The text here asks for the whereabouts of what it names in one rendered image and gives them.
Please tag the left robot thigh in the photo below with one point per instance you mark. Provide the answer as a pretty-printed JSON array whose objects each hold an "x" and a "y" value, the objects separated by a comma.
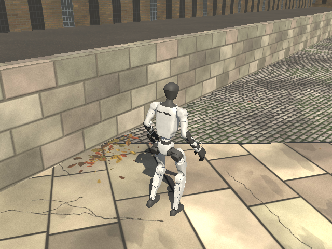
[{"x": 160, "y": 159}]

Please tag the robot right upper arm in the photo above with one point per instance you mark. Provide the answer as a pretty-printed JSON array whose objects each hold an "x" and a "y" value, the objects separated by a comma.
[{"x": 183, "y": 114}]

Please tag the robot left upper arm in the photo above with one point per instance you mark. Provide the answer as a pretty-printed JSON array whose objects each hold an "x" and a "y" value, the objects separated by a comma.
[{"x": 150, "y": 114}]

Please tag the robot left shin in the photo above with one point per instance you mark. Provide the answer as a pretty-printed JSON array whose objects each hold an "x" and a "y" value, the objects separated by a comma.
[{"x": 157, "y": 179}]

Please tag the robot right hand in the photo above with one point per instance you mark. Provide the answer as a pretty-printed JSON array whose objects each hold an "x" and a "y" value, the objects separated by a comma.
[{"x": 201, "y": 154}]

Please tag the right robot forearm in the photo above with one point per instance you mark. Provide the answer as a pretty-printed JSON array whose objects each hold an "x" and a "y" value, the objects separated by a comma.
[{"x": 192, "y": 142}]

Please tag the left robot forearm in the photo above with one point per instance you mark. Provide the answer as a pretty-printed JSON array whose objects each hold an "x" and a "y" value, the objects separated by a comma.
[{"x": 149, "y": 129}]

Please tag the robot left hand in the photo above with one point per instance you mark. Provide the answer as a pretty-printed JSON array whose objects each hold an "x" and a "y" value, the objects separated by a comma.
[{"x": 154, "y": 135}]

